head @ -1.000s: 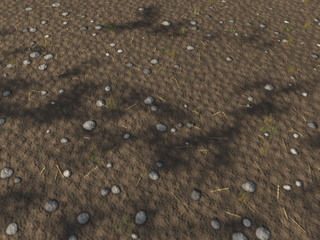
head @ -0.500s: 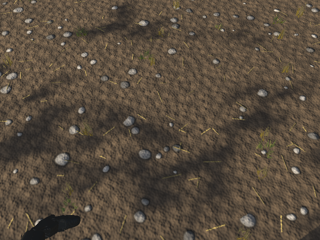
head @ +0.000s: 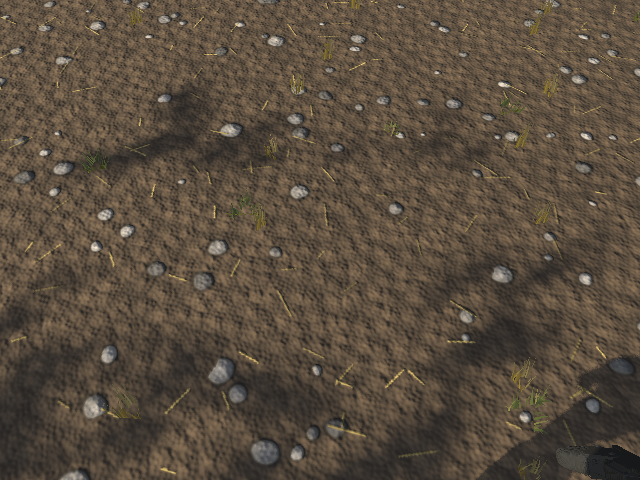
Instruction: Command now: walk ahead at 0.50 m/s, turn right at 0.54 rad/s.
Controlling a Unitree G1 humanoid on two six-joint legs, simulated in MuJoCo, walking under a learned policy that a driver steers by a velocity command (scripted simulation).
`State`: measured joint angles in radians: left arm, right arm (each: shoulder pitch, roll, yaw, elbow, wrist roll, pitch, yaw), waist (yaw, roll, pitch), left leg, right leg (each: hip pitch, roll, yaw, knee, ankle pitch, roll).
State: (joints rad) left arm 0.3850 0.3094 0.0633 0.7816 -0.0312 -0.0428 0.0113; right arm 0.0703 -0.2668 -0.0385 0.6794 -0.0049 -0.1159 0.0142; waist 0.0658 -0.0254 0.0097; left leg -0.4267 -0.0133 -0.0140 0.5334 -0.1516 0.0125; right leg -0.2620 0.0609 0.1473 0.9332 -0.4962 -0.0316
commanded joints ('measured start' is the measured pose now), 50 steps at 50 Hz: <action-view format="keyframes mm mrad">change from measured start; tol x32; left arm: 1 -62 134 24 -115 -3 -16 3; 50 -105 169 44 -23 21 7 28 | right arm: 1 226 -139 -51 -1 -2 11 -8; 45 -63 -63 -13 -28 24 38 49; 50 269 -197 -84 3 24 53 41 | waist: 1 -146 131 -110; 50 -190 -35 -146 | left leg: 1 563 364 -474 -242 -229 173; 21 451 282 204 -18 746 84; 24 -257 16 1 796 -454 -28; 25 -350 66 -55 839 -387 -17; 38 -252 130 -62 251 268 -36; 46 -301 71 36 52 128 41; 50 228 -52 89 0 61 148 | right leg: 1 -548 -106 -16 348 73 17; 21 -25 -19 -243 -376 346 -102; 24 688 -438 660 -583 217 -366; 30 121 -273 114 -721 503 -230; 42 255 -289 -204 -816 570 -148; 50 268 -266 -320 -167 1225 -40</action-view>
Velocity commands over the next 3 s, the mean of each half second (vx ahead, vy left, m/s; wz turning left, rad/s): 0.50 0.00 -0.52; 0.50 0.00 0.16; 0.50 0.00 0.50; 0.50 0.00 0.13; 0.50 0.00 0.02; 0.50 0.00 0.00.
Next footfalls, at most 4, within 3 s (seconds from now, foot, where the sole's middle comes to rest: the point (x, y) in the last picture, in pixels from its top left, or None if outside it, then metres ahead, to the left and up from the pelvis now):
0.44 right None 0.35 -0.19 -0.76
1.00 left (374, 375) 0.71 -0.05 -0.76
1.46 right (458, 283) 0.98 -0.26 -0.76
1.98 left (345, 210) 1.21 0.03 -0.76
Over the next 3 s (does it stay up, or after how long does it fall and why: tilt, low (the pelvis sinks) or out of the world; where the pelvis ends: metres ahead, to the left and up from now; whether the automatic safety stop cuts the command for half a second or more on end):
stays up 1.62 -0.01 0.01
